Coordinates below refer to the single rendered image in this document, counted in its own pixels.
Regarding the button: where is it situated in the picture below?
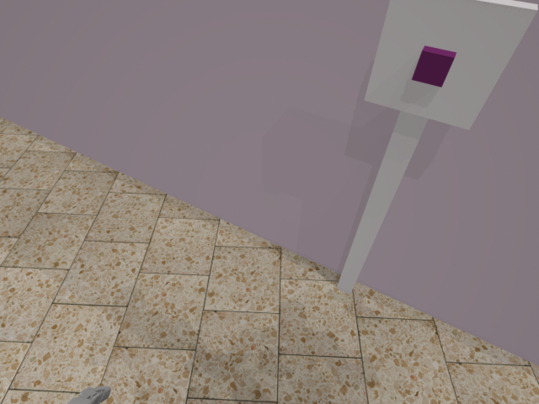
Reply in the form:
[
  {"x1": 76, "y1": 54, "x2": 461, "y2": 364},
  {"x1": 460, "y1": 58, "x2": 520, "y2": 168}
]
[{"x1": 412, "y1": 45, "x2": 456, "y2": 87}]

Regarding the panel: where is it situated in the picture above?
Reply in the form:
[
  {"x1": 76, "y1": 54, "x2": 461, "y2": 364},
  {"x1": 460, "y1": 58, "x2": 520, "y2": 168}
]
[{"x1": 337, "y1": 0, "x2": 538, "y2": 295}]

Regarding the robot left hand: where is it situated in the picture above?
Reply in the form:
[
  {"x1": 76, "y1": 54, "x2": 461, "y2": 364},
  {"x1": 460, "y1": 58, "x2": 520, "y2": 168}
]
[{"x1": 67, "y1": 386, "x2": 111, "y2": 404}]

